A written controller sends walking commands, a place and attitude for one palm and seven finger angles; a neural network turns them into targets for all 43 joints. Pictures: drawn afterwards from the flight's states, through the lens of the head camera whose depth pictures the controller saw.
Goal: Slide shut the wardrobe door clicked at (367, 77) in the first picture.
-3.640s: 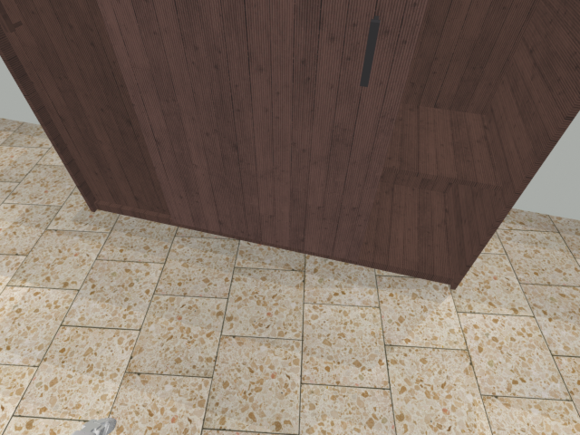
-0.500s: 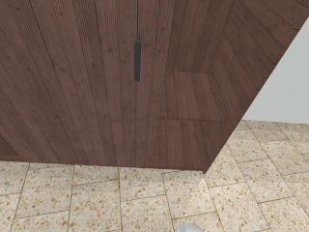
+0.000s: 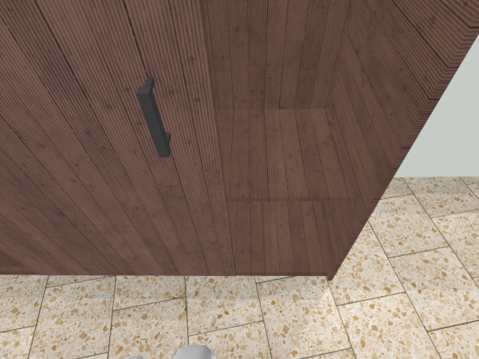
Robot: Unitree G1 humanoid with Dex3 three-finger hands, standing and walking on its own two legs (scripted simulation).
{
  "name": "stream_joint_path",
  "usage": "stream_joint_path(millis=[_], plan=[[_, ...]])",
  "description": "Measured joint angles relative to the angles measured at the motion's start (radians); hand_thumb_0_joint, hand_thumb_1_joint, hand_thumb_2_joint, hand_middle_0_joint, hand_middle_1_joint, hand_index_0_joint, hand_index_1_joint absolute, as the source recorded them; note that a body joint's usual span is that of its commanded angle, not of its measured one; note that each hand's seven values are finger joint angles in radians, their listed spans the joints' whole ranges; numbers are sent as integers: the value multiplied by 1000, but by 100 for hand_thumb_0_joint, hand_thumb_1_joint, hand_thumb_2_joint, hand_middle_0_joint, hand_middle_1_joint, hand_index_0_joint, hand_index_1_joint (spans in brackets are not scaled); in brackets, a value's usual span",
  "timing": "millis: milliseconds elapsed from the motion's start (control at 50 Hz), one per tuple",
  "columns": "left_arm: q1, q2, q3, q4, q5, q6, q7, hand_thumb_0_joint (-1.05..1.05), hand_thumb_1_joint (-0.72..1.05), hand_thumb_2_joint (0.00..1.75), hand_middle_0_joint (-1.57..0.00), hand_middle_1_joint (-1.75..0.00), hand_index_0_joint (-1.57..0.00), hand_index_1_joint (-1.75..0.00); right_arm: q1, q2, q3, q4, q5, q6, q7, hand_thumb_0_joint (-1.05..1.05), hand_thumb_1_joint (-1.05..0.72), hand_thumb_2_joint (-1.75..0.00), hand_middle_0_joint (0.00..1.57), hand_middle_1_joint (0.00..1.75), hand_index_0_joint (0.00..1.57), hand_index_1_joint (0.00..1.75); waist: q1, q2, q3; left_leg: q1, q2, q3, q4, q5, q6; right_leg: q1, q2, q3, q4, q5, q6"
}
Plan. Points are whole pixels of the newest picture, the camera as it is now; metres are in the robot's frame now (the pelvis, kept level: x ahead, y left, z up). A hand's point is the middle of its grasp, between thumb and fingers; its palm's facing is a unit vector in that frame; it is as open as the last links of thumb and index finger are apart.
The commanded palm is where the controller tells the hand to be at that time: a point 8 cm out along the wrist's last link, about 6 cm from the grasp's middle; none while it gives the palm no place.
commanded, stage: come to a stop and stand still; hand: left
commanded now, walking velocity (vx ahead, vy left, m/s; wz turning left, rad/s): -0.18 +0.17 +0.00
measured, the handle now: (157, 118) +0.49 +0.18 +0.14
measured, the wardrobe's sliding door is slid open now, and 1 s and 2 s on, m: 0.39 0.39 0.39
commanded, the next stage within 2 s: look again from close up in 1.46 s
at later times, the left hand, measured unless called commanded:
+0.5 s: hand out of the picture -0.04 +0.29 -0.17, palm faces +0.07 -0.97 -0.25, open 7.3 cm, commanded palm none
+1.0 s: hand out of the picture -0.01 +0.25 -0.18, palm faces +0.00 -0.99 -0.16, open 7.3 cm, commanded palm none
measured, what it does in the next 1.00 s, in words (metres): steps on the spot: left foot, then right foot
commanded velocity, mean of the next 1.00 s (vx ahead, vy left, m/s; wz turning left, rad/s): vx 0.05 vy -0.08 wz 0.00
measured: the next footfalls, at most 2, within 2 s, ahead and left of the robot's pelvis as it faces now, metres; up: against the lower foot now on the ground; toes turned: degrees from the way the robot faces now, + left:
left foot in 0.32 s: +0.01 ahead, +0.18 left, +0.00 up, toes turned +1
right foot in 0.70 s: -0.02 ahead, -0.02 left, +0.00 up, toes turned -2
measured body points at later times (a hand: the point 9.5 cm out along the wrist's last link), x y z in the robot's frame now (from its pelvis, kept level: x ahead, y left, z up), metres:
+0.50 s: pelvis -0.05 +0.09 +0.00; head -0.08 +0.08 +0.45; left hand -0.04 +0.34 -0.15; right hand +0.02 -0.15 -0.15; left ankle -0.05 +0.17 -0.73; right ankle -0.01 -0.03 -0.69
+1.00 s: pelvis -0.03 +0.08 +0.00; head -0.02 +0.09 +0.45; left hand -0.01 +0.30 -0.16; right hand -0.06 -0.15 -0.15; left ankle -0.02 +0.17 -0.74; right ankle -0.06 -0.02 -0.73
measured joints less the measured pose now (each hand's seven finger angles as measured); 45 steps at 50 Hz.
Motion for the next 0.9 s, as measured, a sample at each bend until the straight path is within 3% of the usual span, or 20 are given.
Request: stream_joint_path(millis=[80, 160, 240, 300, 340, 400, 460, 520, 660, 720, 800, 840, 900], plan=[[17, 1, 0, 0, 3, 15, 4, -1, 93, 89, -21, -30, -21, -30, -93, -43, -16, -55, -10, 22, 8, 0, -91, -90, 20, 30, 19, 30, 21, 3, 5, -59, -24, -20, 54, 34, -23, -7, -17, 9, -6, 13, 9], [46, 15, 4, -1, 11, 33, 2, 0, 92, 89, -21, -30, -21, -30, -147, -67, -23, -96, -13, 26, 17, 0, -92, -90, 20, 30, 19, 30, 40, -7, 0, -43, -25, -27, 19, 55, -27, -21, -40, 14, -6, 27, 25], [89, 41, -6, -10, 21, 45, 10, 0, 91, 89, -21, -30, -21, -30, -142, -68, -14, -140, -6, 7, 29, 0, -92, -90, 20, 30, 19, 30, 56, -34, -20, 66, -26, -7, -153, -5, -16, -40, -67, 27, 2, 42, 47], [140, 51, -18, -22, 20, 53, 10, 0, 91, 89, -21, -30, -21, -30, -97, -77, -5, -192, 1, -17, 25, 0, -91, -90, 20, 30, 19, 30, 46, -19, -61, 211, -35, 21, -428, 47, 8, -63, -85, 29, 64, 20, 73], [154, 63, -17, -13, 13, 70, 5, 1, 91, 89, -21, -30, -21, -30, -73, -68, 3, -196, -8, -27, 20, 0, -91, -90, 20, 30, 19, 30, 40, -22, -74, 242, -51, 31, -470, 80, 51, -73, -90, 55, 124, -46, 87], [191, 74, -8, -13, 16, 93, -8, 1, 91, 89, -20, -30, -21, -30, -27, -40, 32, -196, -27, -22, 15, 0, -91, -90, 20, 30, 19, 30, 40, -27, -99, 265, -57, 55, -475, 87, 88, -98, -40, 131, 258, -183, 77], [213, 79, 0, -19, 20, 97, -32, 1, 91, 89, -20, -30, -20, -30, 13, -21, 52, -185, -29, -23, 12, 0, -91, -90, 20, 30, 20, 30, 29, -25, -108, 276, -62, 68, -512, 113, 101, -135, 5, 169, 427, -178, 73], [214, 74, 2, -28, 20, 93, -49, 1, 91, 89, -20, -30, -20, -30, 42, -23, 54, -165, -30, -29, 5, 0, -92, -90, 21, 30, 20, 30, 25, -20, -96, 269, -71, 80, -544, 141, 110, -141, 22, 173, 467, -164, 72], [192, 42, -8, -44, 19, 83, -62, 1, 91, 89, -20, -30, -20, -30, 99, -59, 40, -113, -32, -30, 1, 0, -91, -90, 21, 30, 20, 30, -4, 11, -72, 216, -65, 91, -572, 179, 113, -35, 27, 156, 231, -230, 58], [189, 36, -12, -43, 18, 64, -55, 1, 91, 89, -20, -30, -20, -30, 121, -71, 36, -89, -25, -23, 4, 0, -91, -90, 21, 30, 20, 30, -10, 8, -75, 180, -54, 98, -530, 158, 100, 44, 38, 165, 55, -149, 43], [184, 11, -27, -24, 9, 39, -33, 1, 91, 89, -20, -30, -20, -30, 132, -78, 33, -55, -18, -11, 9, 1, -91, -90, 21, 30, 20, 30, -20, 18, -74, 127, -46, 49, -364, 3, 81, 71, 63, 145, 16, -102, 27], [187, 0, -30, -16, 7, 30, -24, 1, 91, 89, -20, -30, -20, -30, 132, -73, 35, -45, -16, -12, 14, 1, -91, -90, 20, 30, 20, 30, -20, 11, -81, 98, -41, 34, -272, -3, 77, 95, 70, 140, -24, -92, 24], [181, 2, -31, 5, 9, 26, -14, 1, 93, 89, -20, -30, -21, -30, 122, -51, 42, -43, -11, -27, 15, 1, -91, -90, 20, 30, 20, 30, -23, -14, -78, 124, -28, 34, -340, 22, 64, 123, 74, 141, -54, -84, 28]])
